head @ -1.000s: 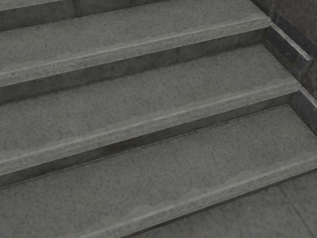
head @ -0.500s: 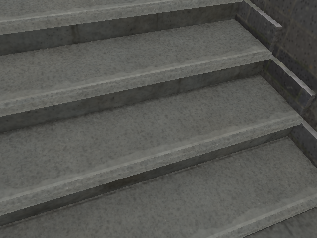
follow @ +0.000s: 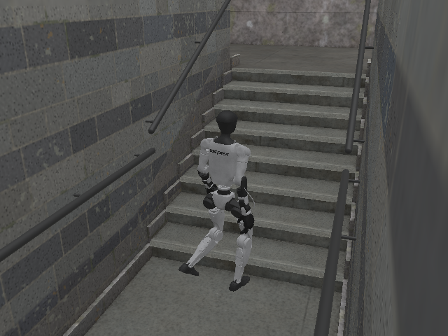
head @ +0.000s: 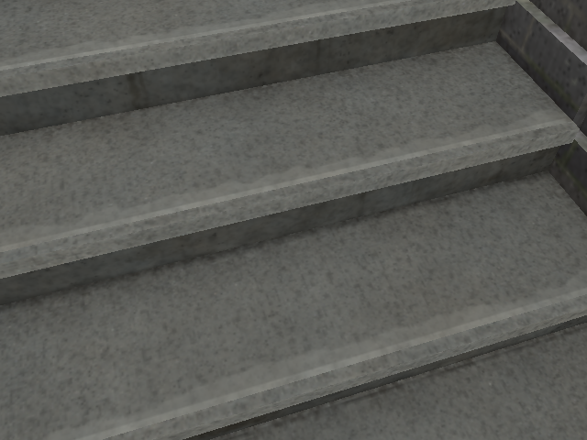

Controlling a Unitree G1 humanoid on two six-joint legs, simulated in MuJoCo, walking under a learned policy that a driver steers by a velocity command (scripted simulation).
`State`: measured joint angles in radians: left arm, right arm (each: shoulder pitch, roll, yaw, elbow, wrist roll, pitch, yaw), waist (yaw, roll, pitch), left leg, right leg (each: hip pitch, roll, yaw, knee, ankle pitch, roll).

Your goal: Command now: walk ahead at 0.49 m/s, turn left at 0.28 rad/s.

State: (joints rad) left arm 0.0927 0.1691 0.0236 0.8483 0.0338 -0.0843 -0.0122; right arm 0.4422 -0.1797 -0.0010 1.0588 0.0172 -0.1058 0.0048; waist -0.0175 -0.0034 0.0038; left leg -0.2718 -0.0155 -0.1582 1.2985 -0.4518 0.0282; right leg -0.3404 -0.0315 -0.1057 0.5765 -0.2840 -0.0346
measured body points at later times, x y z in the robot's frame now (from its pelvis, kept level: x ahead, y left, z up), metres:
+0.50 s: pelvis +0.21 +0.01 +0.14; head +0.22 +0.01 +0.59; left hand +0.37 +0.27 +0.07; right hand +0.23 -0.22 +0.00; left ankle +0.24 +0.04 -0.58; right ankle +0.28 -0.18 -0.35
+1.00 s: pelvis +0.45 -0.04 +0.21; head +0.44 -0.02 +0.66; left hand +0.54 +0.23 +0.12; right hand +0.56 -0.26 +0.07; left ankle +0.27 +0.04 -0.43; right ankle +0.57 -0.10 -0.43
